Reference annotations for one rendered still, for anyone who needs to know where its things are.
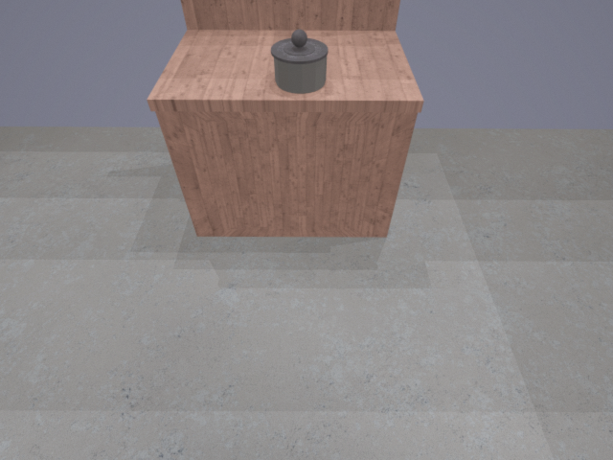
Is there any knob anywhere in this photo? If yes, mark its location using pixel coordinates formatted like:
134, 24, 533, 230
291, 29, 307, 47

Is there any pot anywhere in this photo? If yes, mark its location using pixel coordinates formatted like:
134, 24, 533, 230
274, 57, 327, 94

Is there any lid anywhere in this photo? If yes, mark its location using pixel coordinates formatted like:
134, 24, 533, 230
271, 38, 328, 64

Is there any table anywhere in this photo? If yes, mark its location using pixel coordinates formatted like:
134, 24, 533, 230
147, 0, 424, 238

